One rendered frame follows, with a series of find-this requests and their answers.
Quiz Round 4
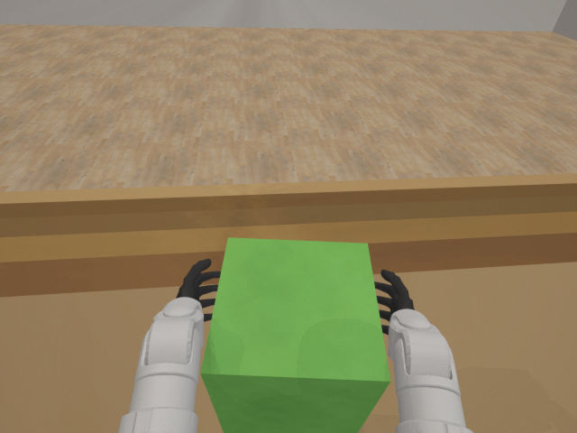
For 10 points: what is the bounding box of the left robot forearm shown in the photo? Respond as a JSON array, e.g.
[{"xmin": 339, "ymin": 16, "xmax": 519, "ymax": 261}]
[{"xmin": 118, "ymin": 297, "xmax": 204, "ymax": 433}]

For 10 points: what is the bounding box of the carton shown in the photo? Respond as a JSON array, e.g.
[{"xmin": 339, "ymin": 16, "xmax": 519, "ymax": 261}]
[{"xmin": 201, "ymin": 237, "xmax": 390, "ymax": 433}]

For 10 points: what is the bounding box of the right robot hand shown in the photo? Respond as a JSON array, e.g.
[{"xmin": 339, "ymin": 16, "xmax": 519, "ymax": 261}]
[{"xmin": 374, "ymin": 270, "xmax": 415, "ymax": 335}]

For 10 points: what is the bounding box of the left robot hand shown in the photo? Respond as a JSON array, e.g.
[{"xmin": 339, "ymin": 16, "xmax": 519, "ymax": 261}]
[{"xmin": 176, "ymin": 259, "xmax": 221, "ymax": 322}]

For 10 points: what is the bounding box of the right robot forearm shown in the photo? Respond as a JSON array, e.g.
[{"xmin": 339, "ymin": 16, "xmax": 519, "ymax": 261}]
[{"xmin": 388, "ymin": 309, "xmax": 473, "ymax": 433}]

